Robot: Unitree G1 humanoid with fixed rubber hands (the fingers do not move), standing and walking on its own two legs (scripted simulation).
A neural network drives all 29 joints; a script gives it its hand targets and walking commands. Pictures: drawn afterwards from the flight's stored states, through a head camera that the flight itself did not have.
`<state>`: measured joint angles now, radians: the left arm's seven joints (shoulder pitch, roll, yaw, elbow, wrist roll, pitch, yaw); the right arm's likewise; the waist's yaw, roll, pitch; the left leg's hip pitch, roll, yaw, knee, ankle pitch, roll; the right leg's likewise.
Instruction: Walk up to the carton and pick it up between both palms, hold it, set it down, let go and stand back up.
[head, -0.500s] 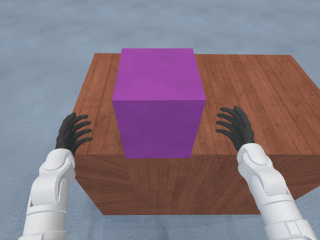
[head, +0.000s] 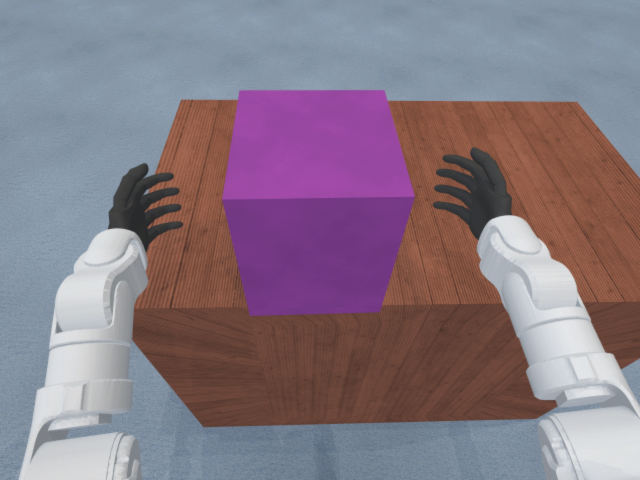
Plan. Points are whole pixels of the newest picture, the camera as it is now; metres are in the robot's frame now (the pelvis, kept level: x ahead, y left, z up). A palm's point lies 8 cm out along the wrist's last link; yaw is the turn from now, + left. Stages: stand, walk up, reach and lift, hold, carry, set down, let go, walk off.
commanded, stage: reach and lift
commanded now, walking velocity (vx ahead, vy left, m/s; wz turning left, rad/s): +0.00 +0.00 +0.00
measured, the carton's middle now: (314, 208) +0.48 +0.00 +0.06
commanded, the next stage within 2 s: none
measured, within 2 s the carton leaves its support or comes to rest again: neither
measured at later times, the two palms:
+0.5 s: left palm (128, 168) +0.43 +0.22 +0.18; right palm (482, 146) +0.45 -0.19 +0.19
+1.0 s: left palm (144, 183) +0.45 +0.21 +0.14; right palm (462, 156) +0.46 -0.18 +0.16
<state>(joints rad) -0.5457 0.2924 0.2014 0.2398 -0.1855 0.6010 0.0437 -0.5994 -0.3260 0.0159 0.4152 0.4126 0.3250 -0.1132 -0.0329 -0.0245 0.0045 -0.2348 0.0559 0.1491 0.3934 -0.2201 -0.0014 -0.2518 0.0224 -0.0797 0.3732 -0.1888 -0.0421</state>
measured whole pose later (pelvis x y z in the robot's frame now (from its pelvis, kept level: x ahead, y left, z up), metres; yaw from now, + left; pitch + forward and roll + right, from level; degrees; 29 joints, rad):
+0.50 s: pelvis -0.01 -0.01 +0.00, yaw +1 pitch +10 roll +0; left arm -0.99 0.38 0.06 0.77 -0.25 0.50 0.09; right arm -1.04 -0.38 0.03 0.91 0.43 0.33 -0.07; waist -0.02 -0.03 -0.11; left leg -0.39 0.06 0.12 0.41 -0.19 0.00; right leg -0.39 0.03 -0.11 0.37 -0.16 -0.05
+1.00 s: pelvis -0.01 -0.01 +0.00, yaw +3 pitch +14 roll +0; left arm -1.08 0.37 0.00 1.10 -0.24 0.25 0.06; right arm -1.10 -0.30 0.00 1.10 0.37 0.21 -0.11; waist -0.04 -0.03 -0.16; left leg -0.48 0.07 0.09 0.43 -0.19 -0.02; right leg -0.46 0.03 -0.13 0.37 -0.16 -0.06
